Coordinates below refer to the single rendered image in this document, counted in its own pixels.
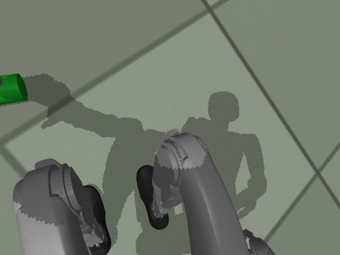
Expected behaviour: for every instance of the right robot hand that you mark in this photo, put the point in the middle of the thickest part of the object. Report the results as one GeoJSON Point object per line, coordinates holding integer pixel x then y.
{"type": "Point", "coordinates": [257, 245]}

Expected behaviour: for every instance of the can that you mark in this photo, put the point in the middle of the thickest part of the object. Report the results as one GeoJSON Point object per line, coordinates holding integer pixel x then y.
{"type": "Point", "coordinates": [12, 89]}

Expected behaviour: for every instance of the left robot foot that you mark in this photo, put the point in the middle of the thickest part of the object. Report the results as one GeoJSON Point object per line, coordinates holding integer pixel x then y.
{"type": "Point", "coordinates": [99, 213]}

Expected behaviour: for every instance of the right robot foot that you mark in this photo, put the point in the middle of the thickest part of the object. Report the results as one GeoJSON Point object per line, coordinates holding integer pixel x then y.
{"type": "Point", "coordinates": [145, 187]}

